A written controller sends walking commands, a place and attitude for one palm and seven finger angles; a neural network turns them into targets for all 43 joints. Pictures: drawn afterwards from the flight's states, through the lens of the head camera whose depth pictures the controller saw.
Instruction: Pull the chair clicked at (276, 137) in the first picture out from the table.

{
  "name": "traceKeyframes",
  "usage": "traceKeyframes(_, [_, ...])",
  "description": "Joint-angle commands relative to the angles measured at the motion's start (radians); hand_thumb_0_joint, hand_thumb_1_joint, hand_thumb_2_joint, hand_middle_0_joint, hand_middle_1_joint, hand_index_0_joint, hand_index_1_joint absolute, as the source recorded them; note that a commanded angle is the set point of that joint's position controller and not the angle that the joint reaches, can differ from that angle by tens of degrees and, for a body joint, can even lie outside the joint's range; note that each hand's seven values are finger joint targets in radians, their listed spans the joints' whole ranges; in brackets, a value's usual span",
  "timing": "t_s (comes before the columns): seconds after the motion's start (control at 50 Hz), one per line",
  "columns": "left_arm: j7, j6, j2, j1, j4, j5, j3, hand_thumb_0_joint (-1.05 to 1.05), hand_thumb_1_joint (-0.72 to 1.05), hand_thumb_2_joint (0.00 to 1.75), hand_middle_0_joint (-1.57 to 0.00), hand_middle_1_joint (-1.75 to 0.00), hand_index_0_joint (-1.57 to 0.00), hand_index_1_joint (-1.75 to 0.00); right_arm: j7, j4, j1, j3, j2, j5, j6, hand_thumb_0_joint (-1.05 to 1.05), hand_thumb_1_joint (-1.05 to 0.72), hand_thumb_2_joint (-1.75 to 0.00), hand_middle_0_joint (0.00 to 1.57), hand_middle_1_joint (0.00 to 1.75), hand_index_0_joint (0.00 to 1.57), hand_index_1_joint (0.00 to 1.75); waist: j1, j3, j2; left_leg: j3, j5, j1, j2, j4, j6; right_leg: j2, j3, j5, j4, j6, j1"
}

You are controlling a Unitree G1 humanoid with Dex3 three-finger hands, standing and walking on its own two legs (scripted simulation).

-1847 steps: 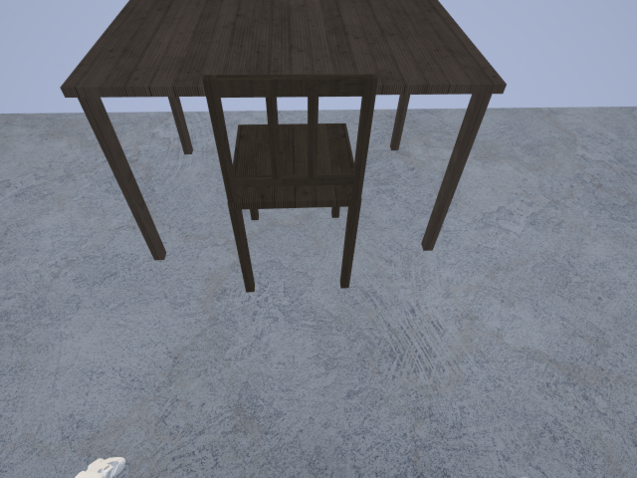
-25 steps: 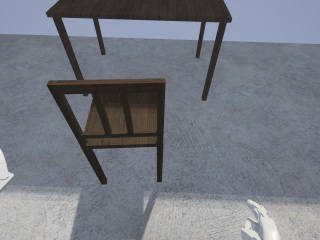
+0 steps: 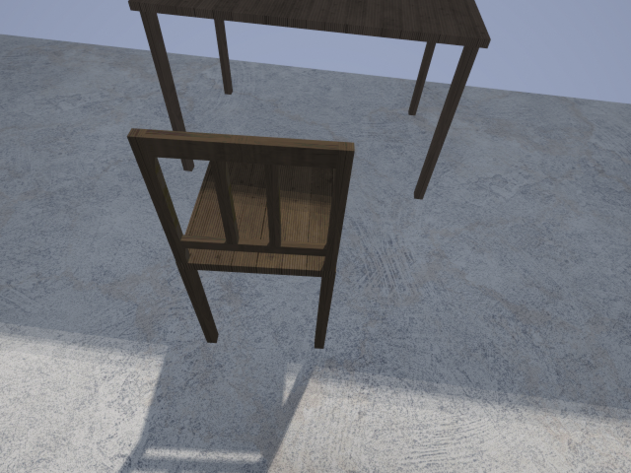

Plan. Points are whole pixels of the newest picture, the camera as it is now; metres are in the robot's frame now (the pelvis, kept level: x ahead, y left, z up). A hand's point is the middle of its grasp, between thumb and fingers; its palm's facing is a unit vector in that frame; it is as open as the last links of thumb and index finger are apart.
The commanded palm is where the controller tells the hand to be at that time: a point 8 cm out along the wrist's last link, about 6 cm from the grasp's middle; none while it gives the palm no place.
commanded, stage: let the arm hang, fingers relaxed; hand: left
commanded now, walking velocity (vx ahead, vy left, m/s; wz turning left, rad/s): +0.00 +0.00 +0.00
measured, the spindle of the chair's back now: (226, 203) +0.61 +0.22 -0.10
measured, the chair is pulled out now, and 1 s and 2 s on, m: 0.65 0.65 0.65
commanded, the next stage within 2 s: look to check the result in 0.68 s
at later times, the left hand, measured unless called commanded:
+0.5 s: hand out of the picture -0.02 +0.16 -0.17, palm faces +0.00 -0.99 -0.17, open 7.3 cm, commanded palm none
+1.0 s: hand out of the picture +0.00 +0.14 -0.17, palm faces +0.03 -0.98 -0.17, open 7.3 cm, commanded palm none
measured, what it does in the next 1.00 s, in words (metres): stands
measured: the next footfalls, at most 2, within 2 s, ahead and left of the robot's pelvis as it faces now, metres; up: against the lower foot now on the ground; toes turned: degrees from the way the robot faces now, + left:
none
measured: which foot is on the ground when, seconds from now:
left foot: down 0.00-1.00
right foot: down 0.00-1.00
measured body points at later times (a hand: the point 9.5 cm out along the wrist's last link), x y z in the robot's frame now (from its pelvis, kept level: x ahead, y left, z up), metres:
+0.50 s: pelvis +0.00 +0.00 +0.00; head +0.01 -0.01 +0.45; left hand -0.02 +0.21 -0.16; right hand -0.04 -0.20 -0.16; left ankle +0.01 +0.10 -0.74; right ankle +0.01 -0.10 -0.74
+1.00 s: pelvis +0.01 -0.01 +0.00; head +0.02 -0.02 +0.45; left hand +0.00 +0.20 -0.16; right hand -0.02 -0.21 -0.16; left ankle +0.01 +0.10 -0.74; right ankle +0.01 -0.10 -0.74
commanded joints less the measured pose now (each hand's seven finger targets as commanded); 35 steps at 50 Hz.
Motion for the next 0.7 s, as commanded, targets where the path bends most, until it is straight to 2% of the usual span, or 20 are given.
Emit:
traceKeyframes(0.0, [-0.002,-0.027,0.098,0.032,0.009,0.005,0.012,0.00,0.90,0.90,-0.20,-0.30,-0.20,-0.30,-0.004,-0.025,0.059,-0.014,-0.086,-0.001,-0.022,0.00,-0.90,-0.90,0.20,0.30,0.20,0.30,-0.009,0.000,0.040,-0.128,-0.032,-0.055,0.107,-0.145,0.020,-0.106,0.135,-0.032,-0.116,-0.027,0.007])
traceKeyframes(0.02, [-0.002,-0.027,0.097,0.032,0.022,0.004,0.010,0.00,0.90,0.90,-0.20,-0.30,-0.20,-0.30,-0.004,-0.015,0.070,-0.013,-0.089,-0.001,-0.022,0.00,-0.90,-0.90,0.20,0.30,0.20,0.30,-0.011,0.010,0.020,-0.127,-0.046,-0.056,0.105,-0.147,0.021,-0.109,0.141,-0.053,-0.125,-0.029,-0.005])
traceKeyframes(0.06, [-0.001,-0.026,0.098,0.040,0.047,0.003,0.007,0.00,0.90,0.90,-0.20,-0.30,-0.20,-0.30,-0.004,0.000,0.083,-0.013,-0.087,-0.003,-0.020,0.00,-0.90,-0.90,0.20,0.30,0.20,0.30,-0.011,0.030,0.024,-0.124,-0.088,-0.063,0.104,-0.160,0.023,-0.108,0.145,-0.098,-0.132,-0.030,-0.028])
traceKeyframes(0.14, [0.000,-0.025,0.092,0.056,0.086,0.002,0.003,0.00,0.90,0.90,-0.20,-0.30,-0.20,-0.30,-0.005,0.032,0.119,-0.009,-0.079,-0.002,-0.023,0.00,-0.90,-0.90,0.20,0.30,0.20,0.30,-0.008,0.040,0.026,-0.130,-0.117,-0.077,0.107,-0.178,0.030,-0.102,0.147,-0.113,-0.129,-0.030,-0.038])
traceKeyframes(0.22, [0.004,-0.028,0.080,0.081,0.117,0.001,-0.003,0.00,0.90,0.90,-0.20,-0.30,-0.20,-0.30,-0.007,0.059,0.137,-0.003,-0.063,0.000,-0.027,0.00,-0.90,-0.90,0.20,0.30,0.20,0.30,-0.006,0.021,0.013,-0.120,-0.079,-0.057,0.106,-0.168,0.030,-0.108,0.152,-0.081,-0.118,-0.031,-0.038])
traceKeyframes(0.26, [0.006,-0.027,0.077,0.083,0.126,0.001,-0.003,0.00,0.90,0.90,-0.20,-0.30,-0.20,-0.30,-0.008,0.071,0.150,-0.003,-0.058,-0.001,-0.024,0.00,-0.90,-0.90,0.20,0.30,0.20,0.30,-0.005,0.040,0.007,-0.120,-0.108,-0.078,0.106,-0.172,0.030,-0.104,0.154,-0.110,-0.118,-0.031,-0.046])
traceKeyframes(0.34, [0.008,-0.031,0.058,0.097,0.145,0.000,-0.005,0.00,0.90,0.90,-0.20,-0.30,-0.20,-0.30,-0.012,0.093,0.164,0.001,-0.033,0.002,-0.028,0.00,-0.90,-0.90,0.20,0.30,0.20,0.30,-0.004,0.042,0.018,-0.115,-0.065,-0.066,0.106,-0.167,0.032,-0.102,0.153,-0.068,-0.111,-0.035,-0.050])
traceKeyframes(0.38, [0.010,-0.033,0.048,0.102,0.148,0.000,-0.005,0.00,0.90,0.90,-0.20,-0.30,-0.20,-0.30,-0.014,0.101,0.169,0.003,-0.024,0.001,-0.034,0.00,-0.90,-0.90,0.20,0.30,0.20,0.30,-0.004,0.021,0.028,-0.112,-0.022,-0.052,0.107,-0.161,0.031,-0.106,0.153,-0.032,-0.099,-0.034,-0.039])
traceKeyframes(0.44, [0.012,-0.034,0.036,0.107,0.157,-0.001,-0.004,0.00,0.90,0.90,-0.20,-0.30,-0.20,-0.30,-0.018,0.113,0.176,0.005,-0.009,0.003,-0.035,0.00,-0.90,-0.90,0.20,0.30,0.20,0.30,-0.002,0.033,0.051,-0.110,0.002,-0.056,0.107,-0.158,0.032,-0.103,0.151,-0.016,-0.100,-0.034,-0.035])
traceKeyframes(0.5, [0.014,-0.037,0.025,0.108,0.162,-0.001,-0.003,0.00,0.90,0.90,-0.20,-0.30,-0.20,-0.30,-0.020,0.121,0.177,0.007,0.003,0.004,-0.039,0.00,-0.90,-0.90,0.20,0.30,0.20,0.30,-0.003,0.019,0.022,-0.101,0.072,-0.035,0.103,-0.138,0.029,-0.112,0.154,0.027,-0.094,-0.035,-0.023])
traceKeyframes(0.52, [0.015,-0.039,0.019,0.110,0.165,-0.002,-0.003,0.00,0.90,0.90,-0.20,-0.30,-0.20,-0.30,-0.022,0.124,0.179,0.007,0.005,0.004,-0.040,0.00,-0.90,-0.90,0.20,0.30,0.20,0.30,-0.005,0.003,0.032,-0.098,0.093,-0.016,0.104,-0.133,0.028,-0.112,0.157,0.040,-0.093,-0.036,-0.021])
traceKeyframes(0.64, [0.015,-0.039,0.007,0.103,0.172,-0.001,-0.002,0.00,0.90,0.90,-0.20,-0.30,-0.20,-0.30,-0.025,0.134,0.180,0.006,0.022,0.005,-0.037,0.00,-0.90,-0.90,0.20,0.30,0.20,0.30,-0.007,0.048,0.047,-0.097,0.087,-0.026,0.102,-0.132,0.025,-0.108,0.152,0.035,-0.106,-0.036,-0.038])
traceKeyframes(0.68, [0.015,-0.039,0.009,0.105,0.173,-0.001,-0.002,0.00,0.90,0.90,-0.20,-0.30,-0.20,-0.30,-0.025,0.137,0.178,0.005,0.023,0.003,-0.036,0.00,-0.90,-0.90,0.20,0.30,0.20,0.30,-0.008,0.040,0.050,-0.096,0.081,-0.019,0.102,-0.132,0.024,-0.112,0.151,0.032,-0.107,-0.036,-0.033])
